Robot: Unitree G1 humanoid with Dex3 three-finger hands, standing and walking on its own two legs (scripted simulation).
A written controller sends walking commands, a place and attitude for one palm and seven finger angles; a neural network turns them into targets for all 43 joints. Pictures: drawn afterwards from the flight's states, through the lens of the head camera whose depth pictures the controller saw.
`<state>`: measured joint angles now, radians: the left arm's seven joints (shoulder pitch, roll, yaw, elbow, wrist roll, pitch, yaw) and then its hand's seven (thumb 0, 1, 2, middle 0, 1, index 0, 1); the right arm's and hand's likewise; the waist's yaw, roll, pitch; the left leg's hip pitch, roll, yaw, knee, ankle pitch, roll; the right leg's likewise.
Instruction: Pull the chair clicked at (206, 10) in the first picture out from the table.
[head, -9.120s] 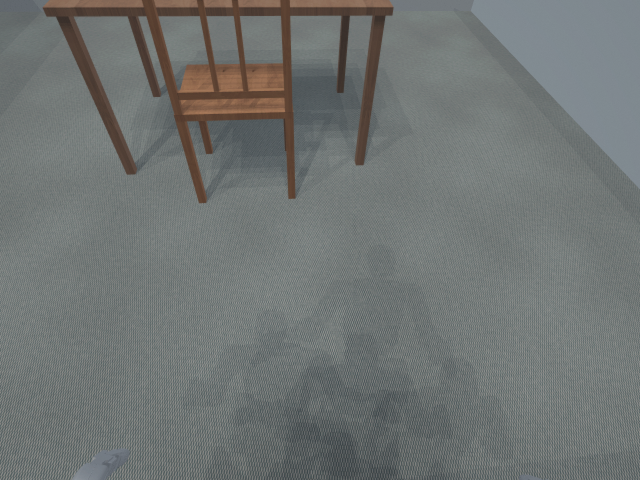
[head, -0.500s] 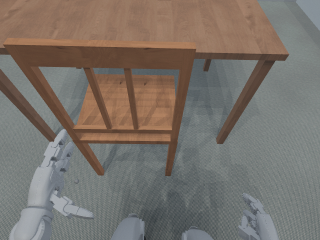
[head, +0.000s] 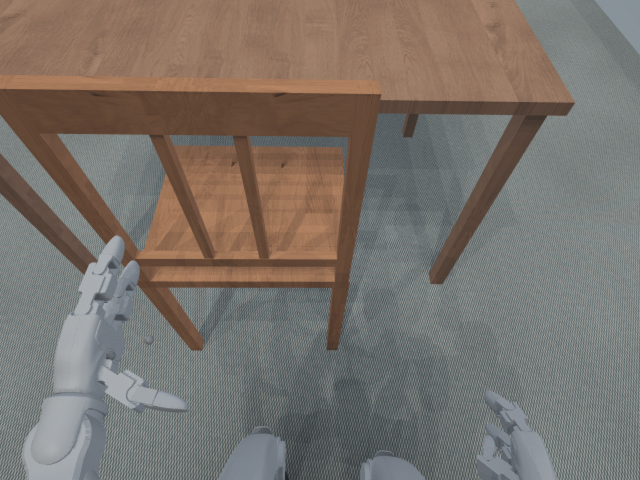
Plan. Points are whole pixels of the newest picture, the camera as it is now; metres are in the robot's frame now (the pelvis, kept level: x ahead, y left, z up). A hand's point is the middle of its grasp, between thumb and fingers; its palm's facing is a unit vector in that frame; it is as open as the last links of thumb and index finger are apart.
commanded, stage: aim the fingers beside a spindle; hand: left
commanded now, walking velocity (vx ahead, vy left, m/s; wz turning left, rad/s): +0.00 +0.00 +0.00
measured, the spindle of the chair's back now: (188, 204) +0.50 +0.22 -0.01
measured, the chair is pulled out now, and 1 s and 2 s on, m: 0.00 0.00 0.00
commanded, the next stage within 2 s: none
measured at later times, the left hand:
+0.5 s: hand (183, 324) +0.30 +0.19 +0.00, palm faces +0.01 -1.00 -0.03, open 17.0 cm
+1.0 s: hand (184, 292) +0.34 +0.19 +0.00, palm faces +0.06 -1.00 -0.05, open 17.0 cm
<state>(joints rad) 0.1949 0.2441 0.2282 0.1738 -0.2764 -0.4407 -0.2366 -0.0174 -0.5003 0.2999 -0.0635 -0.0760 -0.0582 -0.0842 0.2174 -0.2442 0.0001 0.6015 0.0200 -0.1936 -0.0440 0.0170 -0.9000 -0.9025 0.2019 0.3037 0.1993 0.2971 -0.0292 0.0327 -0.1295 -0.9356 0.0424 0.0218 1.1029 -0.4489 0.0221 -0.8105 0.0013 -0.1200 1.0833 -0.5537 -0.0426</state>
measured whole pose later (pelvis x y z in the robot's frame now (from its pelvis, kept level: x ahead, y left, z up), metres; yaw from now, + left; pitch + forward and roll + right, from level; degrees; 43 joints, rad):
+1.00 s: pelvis -0.01 +0.01 -0.03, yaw -1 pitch +21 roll -2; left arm -0.17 0.25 0.24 0.47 -0.20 -0.51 -0.15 -0.02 -0.50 0.30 -0.06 -0.08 -0.06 -0.08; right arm 0.21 -0.25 0.00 0.63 0.00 -0.11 -0.02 0.01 -0.90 -0.90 0.20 0.30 0.20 0.30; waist -0.05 0.03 -0.14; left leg -1.13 0.05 0.03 1.24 -0.48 0.03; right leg -1.01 0.00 -0.11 1.23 -0.59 -0.04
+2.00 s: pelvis -0.01 +0.01 -0.03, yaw -1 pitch +22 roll -3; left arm -0.17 0.24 0.22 0.44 -0.17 -0.54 -0.10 -0.02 -0.50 0.30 -0.06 -0.08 -0.06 -0.08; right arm 0.21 -0.25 0.01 0.62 0.00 -0.08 -0.01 0.01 -0.90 -0.90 0.20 0.30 0.20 0.30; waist -0.05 0.03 -0.14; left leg -1.15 0.05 0.03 1.26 -0.49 0.03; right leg -1.03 0.00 -0.11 1.25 -0.59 -0.04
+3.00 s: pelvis -0.01 +0.01 -0.04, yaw -2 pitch +22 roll -3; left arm -0.17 0.23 0.23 0.47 -0.18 -0.50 -0.15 -0.02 -0.50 0.30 -0.07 -0.08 -0.06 -0.08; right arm 0.20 -0.25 0.00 0.61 0.00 -0.10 -0.02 0.01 -0.90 -0.90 0.20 0.30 0.20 0.30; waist -0.06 0.02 -0.14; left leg -1.17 0.05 0.03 1.27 -0.49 0.04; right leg -1.05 0.00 -0.10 1.25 -0.60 -0.03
